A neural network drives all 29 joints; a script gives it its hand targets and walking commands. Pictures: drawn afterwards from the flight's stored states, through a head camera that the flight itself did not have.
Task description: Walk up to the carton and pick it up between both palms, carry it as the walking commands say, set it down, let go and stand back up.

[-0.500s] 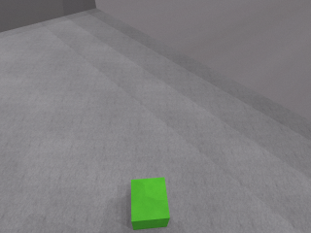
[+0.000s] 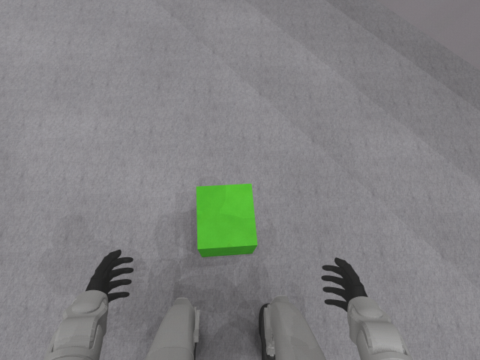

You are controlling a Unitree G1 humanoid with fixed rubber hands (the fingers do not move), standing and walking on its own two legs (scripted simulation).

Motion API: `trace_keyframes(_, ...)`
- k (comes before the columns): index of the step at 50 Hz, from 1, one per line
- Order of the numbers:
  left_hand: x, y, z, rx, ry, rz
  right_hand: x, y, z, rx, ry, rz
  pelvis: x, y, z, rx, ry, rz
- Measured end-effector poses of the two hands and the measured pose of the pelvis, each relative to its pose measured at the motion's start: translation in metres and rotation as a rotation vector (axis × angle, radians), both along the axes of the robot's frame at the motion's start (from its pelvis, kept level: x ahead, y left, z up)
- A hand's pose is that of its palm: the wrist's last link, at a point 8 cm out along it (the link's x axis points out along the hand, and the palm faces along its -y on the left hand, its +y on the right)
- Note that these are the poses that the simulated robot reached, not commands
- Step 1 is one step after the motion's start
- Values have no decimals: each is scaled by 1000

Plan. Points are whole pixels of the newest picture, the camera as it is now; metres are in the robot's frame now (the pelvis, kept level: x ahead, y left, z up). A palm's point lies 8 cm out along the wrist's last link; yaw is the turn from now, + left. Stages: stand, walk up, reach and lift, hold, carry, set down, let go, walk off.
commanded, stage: reach and lift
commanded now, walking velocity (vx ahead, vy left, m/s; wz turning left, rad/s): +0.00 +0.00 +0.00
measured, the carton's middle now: (225, 222) +0.46 +0.02 -0.62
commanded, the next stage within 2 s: none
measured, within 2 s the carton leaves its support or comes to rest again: neither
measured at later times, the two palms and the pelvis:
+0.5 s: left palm (128, 232) +0.32 +0.21 -0.13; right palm (322, 227) +0.33 -0.17 -0.14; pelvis -0.10 +0.00 -0.05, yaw +1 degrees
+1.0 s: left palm (151, 174) +0.46 +0.19 -0.17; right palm (312, 166) +0.48 -0.18 -0.17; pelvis -0.03 +0.00 -0.07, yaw +1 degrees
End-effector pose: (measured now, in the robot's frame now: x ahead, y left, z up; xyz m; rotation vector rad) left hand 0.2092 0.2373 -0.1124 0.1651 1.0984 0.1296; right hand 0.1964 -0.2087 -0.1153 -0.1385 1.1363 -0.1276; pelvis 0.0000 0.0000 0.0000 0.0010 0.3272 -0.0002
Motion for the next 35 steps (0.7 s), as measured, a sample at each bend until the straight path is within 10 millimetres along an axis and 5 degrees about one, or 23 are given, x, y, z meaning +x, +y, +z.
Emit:
trace_keyframes(7,10,-2,-11,-22,-47,23,19,9,-12,18,-55,34,-36,2,-21,4,-13,0)
trace_keyframes(20,75,-16,-10,-45,-147,51,105,32,-19,29,-164,68,-87,4,-47,13,-29,13)
trace_keyframes(35,168,-34,-45,-44,-324,92,197,45,-51,43,-335,35,-85,6,-70,4,189,16)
